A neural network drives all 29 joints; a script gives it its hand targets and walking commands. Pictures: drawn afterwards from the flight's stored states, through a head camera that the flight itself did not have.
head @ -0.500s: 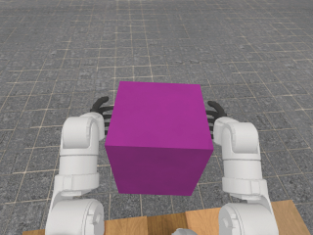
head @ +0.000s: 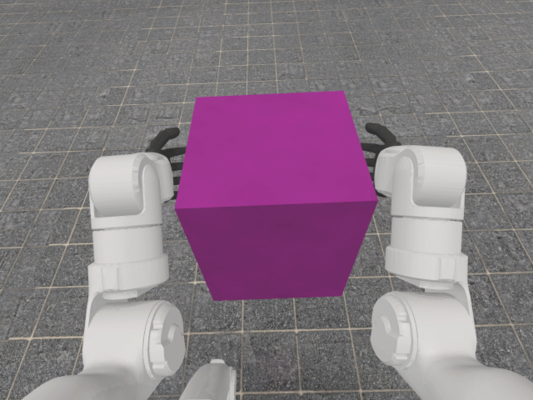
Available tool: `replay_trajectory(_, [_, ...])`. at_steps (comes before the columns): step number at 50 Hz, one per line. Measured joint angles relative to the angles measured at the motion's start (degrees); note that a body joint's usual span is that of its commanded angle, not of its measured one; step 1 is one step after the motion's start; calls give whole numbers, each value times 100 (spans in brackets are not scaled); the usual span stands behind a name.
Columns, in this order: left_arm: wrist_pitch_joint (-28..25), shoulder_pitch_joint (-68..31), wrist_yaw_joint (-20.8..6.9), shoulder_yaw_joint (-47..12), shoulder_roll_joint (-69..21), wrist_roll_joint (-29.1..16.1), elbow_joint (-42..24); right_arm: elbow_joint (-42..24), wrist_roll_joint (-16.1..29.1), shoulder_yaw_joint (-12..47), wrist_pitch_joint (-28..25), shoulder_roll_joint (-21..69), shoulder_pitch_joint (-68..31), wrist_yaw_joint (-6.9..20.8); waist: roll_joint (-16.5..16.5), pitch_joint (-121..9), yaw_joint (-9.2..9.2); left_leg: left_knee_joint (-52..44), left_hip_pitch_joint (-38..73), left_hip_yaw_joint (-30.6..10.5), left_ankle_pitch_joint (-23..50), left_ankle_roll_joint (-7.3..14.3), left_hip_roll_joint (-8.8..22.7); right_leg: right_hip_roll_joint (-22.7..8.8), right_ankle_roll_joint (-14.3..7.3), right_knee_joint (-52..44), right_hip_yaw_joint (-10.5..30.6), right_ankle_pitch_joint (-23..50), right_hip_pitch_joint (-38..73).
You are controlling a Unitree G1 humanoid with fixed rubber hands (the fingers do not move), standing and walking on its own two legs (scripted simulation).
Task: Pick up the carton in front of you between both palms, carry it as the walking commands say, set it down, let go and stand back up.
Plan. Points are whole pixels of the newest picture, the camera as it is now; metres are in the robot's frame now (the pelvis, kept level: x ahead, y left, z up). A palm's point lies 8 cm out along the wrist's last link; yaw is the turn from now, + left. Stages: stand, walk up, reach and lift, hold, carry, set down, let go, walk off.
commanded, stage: carry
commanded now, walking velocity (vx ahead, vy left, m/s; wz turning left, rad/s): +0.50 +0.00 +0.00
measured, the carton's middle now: (273, 203) +0.39 +0.00 +0.07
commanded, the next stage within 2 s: none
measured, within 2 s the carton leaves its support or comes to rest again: neither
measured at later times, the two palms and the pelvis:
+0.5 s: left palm (211, 88) +0.70 +0.14 +0.06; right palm (354, 93) +0.68 -0.16 +0.06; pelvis +0.33 +0.01 -0.01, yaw +0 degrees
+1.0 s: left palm (226, 17) +0.94 +0.12 +0.10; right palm (346, 13) +0.97 -0.17 +0.09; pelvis +0.63 -0.04 +0.00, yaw +2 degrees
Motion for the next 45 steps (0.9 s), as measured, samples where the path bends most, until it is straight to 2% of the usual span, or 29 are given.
replay_trajectory(3, [-248, 265, -1, 11, -152, 66, 67, 33, -89, -82, -206, 106, 255, 31, 40, 29, 50, -721, -270, 11, 827, -13, 67, 81, -30, -60, -21, 1, 337])
replay_trajectory(6, [-502, 618, -2, -112, -264, 88, 20, -71, -114, -80, -414, 177, 610, 70, 91, 65, 113, -1996, -76, 57, 1759, 29, 32, 162, -65, -11, -55, 162, 704])
replay_trajectory(9, [-695, 950, -2, -308, -295, 66, -89, -251, -98, -27, -584, 235, 969, 100, 99, 51, 167, -3295, 491, 207, 2604, 183, -118, 212, -67, 191, -98, 269, 1124])
replay_trajectory(11, [-764, 1088, -2, -404, -221, 8, -129, -263, -130, 33, -701, 294, 1088, 122, 41, -41, 151, -4003, 1054, 449, 3073, 293, -251, 210, -5, 598, -78, -117, 1360])
replay_trajectory(13, [-898, 1039, -7, -451, -31, -102, -48, -140, -209, 103, -943, 363, 1053, 155, -196, -81, 70, -3845, 1263, 555, 1992, 477, -405, 97, 242, 1930, 111, -608, 943])
replay_trajectory(15, [-1060, 962, -29, -421, 120, -177, 122, 106, -275, 209, -1201, 388, 970, 175, -274, -12, -74, -3492, 1198, 582, 1430, 547, -489, 134, 402, 3584, 441, -1061, 112])
replay_trajectory(16, [-1100, 974, -29, -406, 129, -191, 188, 151, -283, 252, -1260, 394, 1025, 177, -240, 7, -151, -3441, 1229, 563, 1376, 493, -494, 120, 420, 4072, 498, -1056, -266])
replay_trajectory(18, [-1097, 1043, -27, -401, 69, -156, 207, 58, -247, 320, -1283, 397, 1261, 178, -173, 66, -270, -3453, 1391, 515, 1190, 506, -498, -11, 464, 4354, 537, -909, -918])
replay_trajectory(23, [-1024, 1271, -14, -475, -121, -47, -230, -551, 7, 388, -1276, 402, 1780, 60, -124, 277, -492, -3606, 1966, 397, 760, 478, -416, -398, 595, 3342, 505, -661, -2000])
replay_trajectory(26, [-1060, 1392, -13, -502, -208, -5, -585, -835, 110, 366, -1316, 402, 1848, 30, -136, 315, -578, -3691, 2339, 335, 486, 385, -369, -498, 618, 2401, 441, -87, -2253])
replay_trajectory(29, [-1073, 1460, -12, -500, -259, 36, -897, -984, 180, 365, -1332, 378, 1771, 26, -147, 244, -603, -3754, 2750, 297, 162, 267, -330, -465, 581, 1327, 310, 650, -2128])
replay_trajectory(33, [-1043, 1390, -13, -493, -237, 63, -873, -843, 211, 376, -1284, 297, 1579, 31, -149, -66, -537, -3310, 3190, 242, -488, 73, -271, -286, 407, -381, -94, 1636, -1203])
replay_trajectory(34, [-1078, 1337, -12, -496, -248, 87, -746, -719, 216, 393, -1281, 216, 1499, 50, -54, -143, -466, -2848, 3116, 216, -647, 38, -182, -208, 194, -387, -185, 1502, -1065])
replay_trajectory(35, [-1141, 1265, -11, -508, -258, 124, -584, -555, 224, 393, -1301, 131, 1404, 77, 64, -160, -404, -2137, 2893, 90, -737, 10, -131, -139, 106, -159, -248, 1278, -1066])
replay_trajectory(37, [-1176, 1176, -10, -547, -261, 181, -228, -240, 212, 381, -1297, 32, 1335, 129, 55, -196, -306, -703, 2309, -84, -802, 4, -235, -150, 77, 45, -274, 912, -948])
replay_trajectory(39, [-1104, 1260, -10, -558, -249, 174, -36, -11, 167, 394, -1212, 46, 1357, 142, -31, -242, -222, -23, 1789, -42, -546, -19, -258, -185, 151, -138, -252, 804, -666])
replay_trajectory(42, [-977, 1509, -9, -535, -245, 112, -68, 62, 60, 438, -1074, 157, 1462, 143, -95, -249, -133, -206, 1198, 44, -132, -103, -143, -209, 123, -598, -243, 759, -169])
replay_trajectory(45, [-928, 1790, -7, -481, -305, 72, -365, -204, -40, 465, -1015, 316, 1687, 143, -101, -240, -62, -847, 777, 93, 164, -201, -2, -213, 121, -987, -229, 689, 290])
